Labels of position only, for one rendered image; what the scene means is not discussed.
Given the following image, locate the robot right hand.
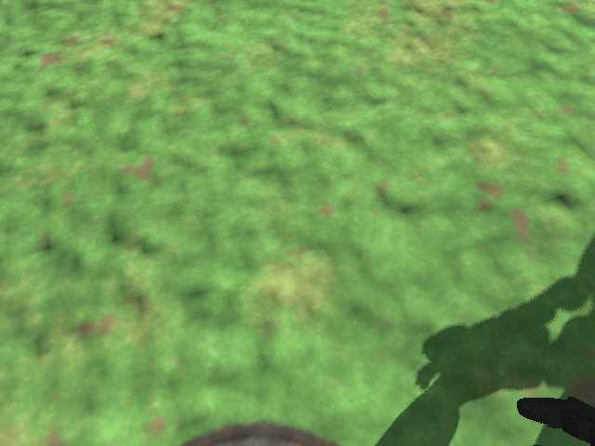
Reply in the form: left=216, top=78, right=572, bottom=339
left=517, top=397, right=595, bottom=446

